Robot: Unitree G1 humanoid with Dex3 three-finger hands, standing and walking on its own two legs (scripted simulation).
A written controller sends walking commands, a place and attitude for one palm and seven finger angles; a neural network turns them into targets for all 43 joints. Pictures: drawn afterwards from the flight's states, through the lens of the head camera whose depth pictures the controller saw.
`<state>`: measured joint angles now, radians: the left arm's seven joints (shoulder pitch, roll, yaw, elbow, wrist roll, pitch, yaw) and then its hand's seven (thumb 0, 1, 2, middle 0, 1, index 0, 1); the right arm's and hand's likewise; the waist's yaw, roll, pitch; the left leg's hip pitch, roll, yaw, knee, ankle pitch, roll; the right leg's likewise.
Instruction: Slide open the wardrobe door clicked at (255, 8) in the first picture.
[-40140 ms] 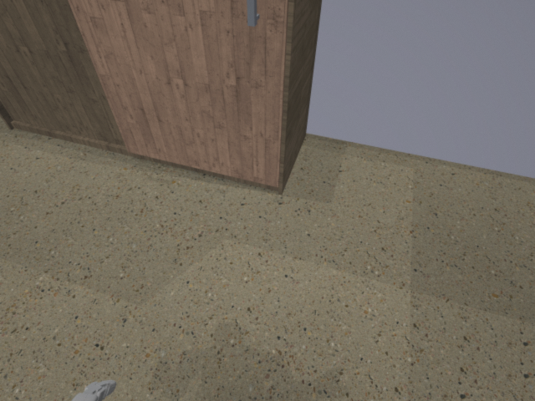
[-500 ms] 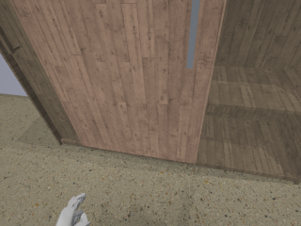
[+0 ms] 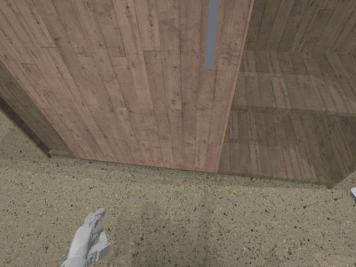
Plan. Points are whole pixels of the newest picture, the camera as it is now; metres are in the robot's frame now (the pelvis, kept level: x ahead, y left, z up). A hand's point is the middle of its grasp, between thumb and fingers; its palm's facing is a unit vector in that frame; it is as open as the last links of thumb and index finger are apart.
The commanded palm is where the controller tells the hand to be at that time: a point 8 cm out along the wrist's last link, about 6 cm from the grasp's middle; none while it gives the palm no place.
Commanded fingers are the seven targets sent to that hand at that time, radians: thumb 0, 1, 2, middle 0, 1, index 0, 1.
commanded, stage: stop stepping back and stand still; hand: right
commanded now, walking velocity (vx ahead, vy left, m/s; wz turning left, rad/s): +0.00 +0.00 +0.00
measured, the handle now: (212, 18) +0.67 -0.07 +0.21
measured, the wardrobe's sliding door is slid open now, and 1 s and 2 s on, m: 0.65 0.65 0.65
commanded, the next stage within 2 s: let the arm hang, fingers relaxed in 0.36 s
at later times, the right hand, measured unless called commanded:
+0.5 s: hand (338, 202) +0.21 -0.24 +0.13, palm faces +0.35 +0.82 -0.46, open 7.4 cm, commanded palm none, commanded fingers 0.00 -0.90 -0.90 0.20 0.30 0.20 0.30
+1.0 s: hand out of the picture -0.06 -0.21 -0.17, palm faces +0.01 +0.97 -0.24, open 7.2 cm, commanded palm none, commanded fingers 0.00 -0.90 -0.90 0.20 0.30 0.20 0.30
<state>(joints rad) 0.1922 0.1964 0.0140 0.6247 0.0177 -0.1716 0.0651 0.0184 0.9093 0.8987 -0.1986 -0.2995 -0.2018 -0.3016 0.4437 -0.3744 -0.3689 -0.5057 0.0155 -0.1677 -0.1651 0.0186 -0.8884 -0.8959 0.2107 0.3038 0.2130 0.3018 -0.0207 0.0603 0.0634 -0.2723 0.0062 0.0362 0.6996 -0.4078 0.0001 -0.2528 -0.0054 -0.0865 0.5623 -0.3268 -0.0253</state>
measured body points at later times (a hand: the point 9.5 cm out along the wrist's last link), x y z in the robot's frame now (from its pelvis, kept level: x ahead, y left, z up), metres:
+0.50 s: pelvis +0.00 +0.02 +0.00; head +0.01 +0.02 +0.45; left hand +0.16 +0.27 -0.08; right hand +0.19 -0.28 +0.16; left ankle -0.02 +0.11 -0.73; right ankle -0.02 -0.11 -0.73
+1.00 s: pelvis -0.05 +0.00 +0.01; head -0.02 -0.01 +0.46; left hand -0.05 +0.24 -0.14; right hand -0.06 -0.26 -0.15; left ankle -0.02 +0.10 -0.73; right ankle -0.02 -0.11 -0.73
